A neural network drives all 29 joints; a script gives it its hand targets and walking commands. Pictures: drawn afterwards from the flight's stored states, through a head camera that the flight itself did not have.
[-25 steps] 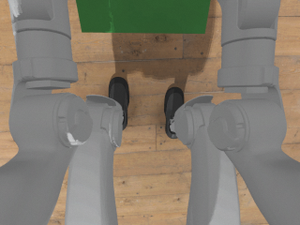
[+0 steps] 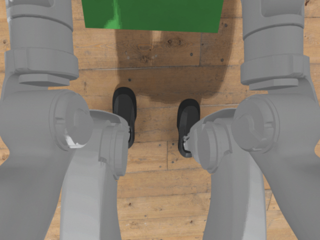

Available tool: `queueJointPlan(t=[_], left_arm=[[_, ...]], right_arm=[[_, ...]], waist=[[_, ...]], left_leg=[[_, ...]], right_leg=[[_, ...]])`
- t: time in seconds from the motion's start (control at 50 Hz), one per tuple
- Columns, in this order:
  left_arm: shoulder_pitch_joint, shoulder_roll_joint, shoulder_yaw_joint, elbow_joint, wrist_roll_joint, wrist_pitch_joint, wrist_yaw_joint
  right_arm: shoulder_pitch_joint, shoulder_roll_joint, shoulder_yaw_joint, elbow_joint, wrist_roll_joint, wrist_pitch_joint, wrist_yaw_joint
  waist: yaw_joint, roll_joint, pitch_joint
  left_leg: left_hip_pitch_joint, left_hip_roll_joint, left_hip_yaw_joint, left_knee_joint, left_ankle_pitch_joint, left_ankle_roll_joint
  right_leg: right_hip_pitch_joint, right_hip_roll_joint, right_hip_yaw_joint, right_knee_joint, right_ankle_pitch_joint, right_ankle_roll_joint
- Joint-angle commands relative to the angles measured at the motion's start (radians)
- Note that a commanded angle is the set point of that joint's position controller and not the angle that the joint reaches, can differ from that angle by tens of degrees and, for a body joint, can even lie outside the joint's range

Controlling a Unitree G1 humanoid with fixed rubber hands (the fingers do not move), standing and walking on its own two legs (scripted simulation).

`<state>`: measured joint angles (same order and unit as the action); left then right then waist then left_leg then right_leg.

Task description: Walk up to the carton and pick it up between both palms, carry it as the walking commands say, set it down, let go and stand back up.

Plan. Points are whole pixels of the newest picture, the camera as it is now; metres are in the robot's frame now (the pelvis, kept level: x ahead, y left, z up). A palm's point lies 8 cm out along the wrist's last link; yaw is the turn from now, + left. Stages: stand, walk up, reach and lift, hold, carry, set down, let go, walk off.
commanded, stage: set down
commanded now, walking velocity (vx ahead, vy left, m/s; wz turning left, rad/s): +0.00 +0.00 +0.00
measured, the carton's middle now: out of the picture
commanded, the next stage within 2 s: none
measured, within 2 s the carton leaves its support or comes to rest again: rests again in 0.68 s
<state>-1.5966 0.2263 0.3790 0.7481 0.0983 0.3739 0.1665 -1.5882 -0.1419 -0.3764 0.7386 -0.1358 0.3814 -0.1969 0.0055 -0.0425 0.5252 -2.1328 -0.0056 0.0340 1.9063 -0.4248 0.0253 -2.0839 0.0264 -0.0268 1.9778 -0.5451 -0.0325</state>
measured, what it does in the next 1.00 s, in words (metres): stands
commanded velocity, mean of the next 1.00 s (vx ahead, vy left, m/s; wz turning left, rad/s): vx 0.00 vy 0.00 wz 0.00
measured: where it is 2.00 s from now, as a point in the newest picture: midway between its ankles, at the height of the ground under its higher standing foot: (156, 133)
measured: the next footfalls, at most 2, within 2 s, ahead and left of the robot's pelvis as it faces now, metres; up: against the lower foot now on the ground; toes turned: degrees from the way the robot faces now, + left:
none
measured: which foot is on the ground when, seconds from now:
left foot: down 0.00-1.00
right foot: down 0.00-1.00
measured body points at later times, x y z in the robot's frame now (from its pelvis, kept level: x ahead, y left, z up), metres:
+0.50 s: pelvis +0.01 +0.00 -0.03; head +0.42 +0.02 +0.16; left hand +0.61 +0.17 -0.22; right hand +0.61 -0.12 -0.22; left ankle +0.15 +0.11 -0.40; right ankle +0.11 -0.11 -0.40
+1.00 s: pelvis +0.02 +0.00 -0.04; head +0.43 +0.01 +0.14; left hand +0.62 +0.18 -0.23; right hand +0.62 -0.12 -0.24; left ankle +0.15 +0.11 -0.40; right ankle +0.11 -0.11 -0.40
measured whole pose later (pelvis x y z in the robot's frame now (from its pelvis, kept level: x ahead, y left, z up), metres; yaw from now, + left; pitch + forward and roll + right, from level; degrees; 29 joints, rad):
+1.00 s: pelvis +0.02 +0.00 -0.04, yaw +0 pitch +39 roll +0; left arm -1.64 0.30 0.40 0.82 0.09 0.32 0.03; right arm -1.64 -0.21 -0.35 0.83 -0.10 0.30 -0.05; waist 0.01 -0.02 0.52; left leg -2.23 -0.01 0.04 2.07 -0.52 0.03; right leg -2.17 0.03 -0.03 2.14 -0.64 -0.03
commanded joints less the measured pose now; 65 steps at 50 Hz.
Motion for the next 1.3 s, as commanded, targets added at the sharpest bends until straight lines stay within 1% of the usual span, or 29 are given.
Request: queueJointPlan(t=[0.0, 0.14, 0.2, 0.22, 0.24, 0.3, 0.36, 0.4, 0.42, 0.44, 0.48, 0.5, 0.54, 0.56, 0.62, 0.66, 0.7, 0.72, 0.76, 0.82, 0.84, 0.86, 0.88, 1.0, 1.02, 1.04, 1.12, 1.14, 1.28], left_arm=[[-0.682, -0.841, -0.523, -0.027, -0.198, -0.049, -0.409], [-0.611, -0.829, -0.485, 0.096, -0.188, -0.044, -0.413], [-0.582, -0.854, -0.467, 0.116, -0.182, -0.042, -0.419], [-0.556, -0.85, -0.45, 0.126, -0.176, -0.045, -0.423], [-0.546, -0.856, -0.457, 0.125, -0.178, -0.041, -0.426], [-0.521, -0.846, -0.441, 0.134, -0.163, -0.052, -0.432], [-0.517, -0.847, -0.434, 0.132, -0.16, -0.058, -0.436], [-0.501, -0.848, -0.43, 0.143, -0.155, -0.056, -0.444], [-0.504, -0.837, -0.423, 0.154, -0.156, -0.059, -0.443], [-0.464, -0.854, -0.403, 0.191, -0.139, -0.052, -0.448], [-0.471, -0.84, -0.4, 0.174, -0.142, -0.056, -0.454], [-0.457, -0.851, -0.398, 0.203, -0.13, -0.051, -0.456], [-0.447, -0.825, -0.377, 0.21, -0.119, -0.052, -0.459], [-0.442, -0.833, -0.38, 0.214, -0.121, -0.049, -0.462], [-0.427, -0.826, -0.367, 0.223, -0.118, -0.05, -0.469], [-0.438, -0.828, -0.378, 0.205, -0.114, -0.049, -0.469], [-0.407, -0.831, -0.364, 0.241, -0.102, -0.038, -0.474], [-0.426, -0.834, -0.373, 0.217, -0.122, -0.041, -0.475], [-0.415, -0.825, -0.372, 0.212, -0.117, -0.046, -0.474], [-0.36, -0.835, -0.348, 0.256, -0.111, -0.044, -0.484], [-0.345, -0.827, -0.341, 0.274, -0.101, -0.041, -0.488], [-0.348, -0.823, -0.348, 0.255, -0.1, -0.044, -0.488], [-0.364, -0.813, -0.356, 0.223, -0.108, -0.048, -0.49], [-0.287, -0.83, -0.345, 0.274, -0.096, -0.05, -0.497], [-0.271, -0.829, -0.337, 0.286, -0.09, -0.049, -0.501], [-0.266, -0.82, -0.328, 0.303, -0.074, -0.047, -0.501], [-0.302, -0.807, -0.328, 0.28, -0.076, -0.048, -0.499], [-0.277, -0.807, -0.322, 0.289, -0.069, -0.048, -0.498], [-0.246, -0.781, -0.291, 0.327, -0.03, -0.045, -0.501]], right_arm=[[-0.821, 0.826, 0.564, -0.17, 0.288, -0.091, 0.354], [-0.779, 0.793, 0.533, -0.08, 0.288, -0.091, 0.353], [-0.763, 0.79, 0.519, -0.062, 0.285, -0.096, 0.356], [-0.759, 0.8, 0.53, -0.061, 0.292, -0.096, 0.358], [-0.752, 0.794, 0.52, -0.071, 0.286, -0.097, 0.362], [-0.729, 0.825, 0.516, -0.051, 0.293, -0.105, 0.363], [-0.717, 0.829, 0.521, -0.043, 0.29, -0.109, 0.364], [-0.695, 0.818, 0.507, -0.014, 0.285, -0.107, 0.37], [-0.694, 0.813, 0.505, -0.012, 0.28, -0.111, 0.37], [-0.686, 0.816, 0.506, 0.005, 0.28, -0.109, 0.373], [-0.69, 0.812, 0.5, -0.007, 0.276, -0.11, 0.378], [-0.695, 0.803, 0.493, -0.005, 0.27, -0.113, 0.379], [-0.668, 0.82, 0.49, 0.031, 0.268, -0.105, 0.381], [-0.666, 0.801, 0.478, 0.028, 0.262, -0.108, 0.382], [-0.64, 0.806, 0.467, 0.051, 0.254, -0.103, 0.389], [-0.625, 0.807, 0.45, 0.055, 0.247, -0.102, 0.393], [-0.604, 0.801, 0.442, 0.082, 0.243, -0.097, 0.396], [-0.614, 0.789, 0.441, 0.075, 0.239, -0.098, 0.395], [-0.596, 0.803, 0.447, 0.072, 0.24, -0.101, 0.398], [-0.563, 0.824, 0.451, 0.08, 0.231, -0.098, 0.395], [-0.547, 0.825, 0.439, 0.098, 0.229, -0.097, 0.399], [-0.55, 0.829, 0.443, 0.088, 0.223, -0.099, 0.394], [-0.524, 0.83, 0.437, 0.096, 0.225, -0.097, 0.394], [-0.471, 0.846, 0.437, 0.119, 0.214, -0.103, 0.393], [-0.462, 0.847, 0.437, 0.133, 0.21, -0.101, 0.393], [-0.454, 0.848, 0.425, 0.142, 0.203, -0.1, 0.395], [-0.442, 0.819, 0.399, 0.146, 0.188, -0.1, 0.395], [-0.422, 0.816, 0.397, 0.159, 0.183, -0.098, 0.396], [-0.376, 0.808, 0.365, 0.201, 0.149, -0.091, 0.4]], waist=[[0.082, 0.04, -1.83], [0.085, 0.049, -1.586], [0.079, 0.058, -1.527], [0.098, 0.045, -1.5], [0.081, 0.045, -1.486], [0.109, 0.047, -1.459], [0.102, 0.032, -1.423], [0.093, 0.051, -1.367], [0.09, 0.031, -1.349], [0.108, 0.043, -1.318], [0.107, 0.024, -1.293], [0.098, 0.048, -1.266], [0.111, 0.019, -1.226], [0.105, 0.041, -1.198], [0.099, 0.019, -1.152], [0.083, 0.056, -1.147], [0.087, 0.069, -1.115], [0.065, 0.037, -1.112], [0.08, 0.045, -1.116], [0.083, -0.003, -1.071], [0.092, 0.024, -1.047], [0.085, -0.002, -1.044], [0.086, 0.007, -1.047], [0.077, 0.008, -1.023], [0.077, -0.016, -1.008], [0.089, 0.0, -0.985], [0.064, -0.002, -0.936], [0.073, 0.02, -0.926], [0.067, 0.003, -0.828]], left_leg=[[0.854, -0.078, -0.007, 0.081, 0.322, 0.031], [0.772, -0.068, -0.011, 0.117, 0.254, 0.038], [0.783, -0.07, -0.018, 0.128, 0.282, 0.038], [0.764, -0.071, -0.022, 0.133, 0.283, 0.044], [0.776, -0.073, -0.024, 0.136, 0.289, 0.046], [0.745, -0.077, -0.016, 0.147, 0.307, 0.044], [0.733, -0.074, -0.025, 0.157, 0.317, 0.048], [0.703, -0.074, -0.02, 0.156, 0.287, 0.048], [0.691, -0.073, -0.024, 0.158, 0.278, 0.047], [0.665, -0.074, -0.02, 0.152, 0.263, 0.048], [0.642, -0.072, -0.021, 0.156, 0.248, 0.049], [0.655, -0.071, -0.024, 0.153, 0.242, 0.048], [0.595, -0.075, -0.015, 0.151, 0.196, 0.052], [0.6, -0.074, -0.016, 0.151, 0.201, 0.047], [0.579, -0.07, -0.026, 0.152, 0.189, 0.049], [0.602, -0.07, -0.029, 0.159, 0.194, 0.044], [0.612, -0.071, -0.031, 0.159, 0.179, 0.043], [0.585, -0.071, -0.036, 0.163, 0.176, 0.04], [0.593, -0.072, -0.035, 0.165, 0.198, 0.044], [0.525, -0.073, -0.034, 0.174, 0.188, 0.052], [0.52, -0.07, -0.032, 0.17, 0.183, 0.05], [0.509, -0.073, -0.034, 0.171, 0.188, 0.052], [0.51, -0.072, -0.034, 0.178, 0.196, 0.051], [0.497, -0.074, -0.038, 0.195, 0.235, 0.055], [0.46, -0.074, -0.037, 0.194, 0.212, 0.054], [0.454, -0.076, -0.034, 0.18, 0.189, 0.056], [0.468, -0.074, -0.046, 0.189, 0.173, 0.052], [0.47, -0.073, -0.041, 0.187, 0.178, 0.049], [0.412, -0.075, -0.041, 0.18, 0.114, 0.053]], right_leg=[[0.621, 0.098, 0.017, -0.008, 0.315, 0.04], [0.538, 0.091, 0.014, 0.017, 0.243, 0.034], [0.497, 0.098, 0.009, 0.022, 0.248, 0.027], [0.494, 0.097, 0.013, 0.025, 0.247, 0.026], [0.482, 0.095, 0.009, 0.023, 0.245, 0.026], [0.494, 0.102, 0.014, 0.028, 0.281, 0.031], [0.482, 0.103, 0.015, 0.042, 0.287, 0.029], [0.444, 0.102, 0.019, 0.038, 0.257, 0.026], [0.449, 0.101, 0.015, 0.041, 0.251, 0.027], [0.448, 0.102, 0.02, 0.039, 0.245, 0.025], [0.436, 0.1, 0.02, 0.045, 0.232, 0.025], [0.405, 0.1, 0.021, 0.041, 0.215, 0.021], [0.437, 0.1, 0.023, 0.041, 0.205, 0.026], [0.405, 0.101, 0.026, 0.042, 0.196, 0.022], [0.384, 0.099, 0.021, 0.044, 0.181, 0.022], [0.346, 0.102, 0.021, 0.052, 0.174, 0.016], [0.328, 0.101, 0.017, 0.05, 0.148, 0.016], [0.347, 0.096, 0.016, 0.048, 0.151, 0.013], [0.351, 0.097, 0.019, 0.058, 0.174, 0.011], [0.387, 0.097, 0.03, 0.063, 0.196, 0.016], [0.378, 0.1, 0.034, 0.063, 0.19, 0.013], [0.372, 0.103, 0.029, 0.065, 0.196, 0.018], [0.379, 0.103, 0.038, 0.063, 0.204, 0.012], [0.367, 0.107, 0.037, 0.075, 0.238, 0.014], [0.387, 0.103, 0.039, 0.076, 0.237, 0.016], [0.378, 0.107, 0.039, 0.078, 0.218, 0.015], [0.33, 0.108, 0.035, 0.074, 0.175, 0.01], [0.318, 0.108, 0.036, 0.074, 0.173, 0.008], [0.3, 0.109, 0.037, 0.07, 0.129, 0.009]])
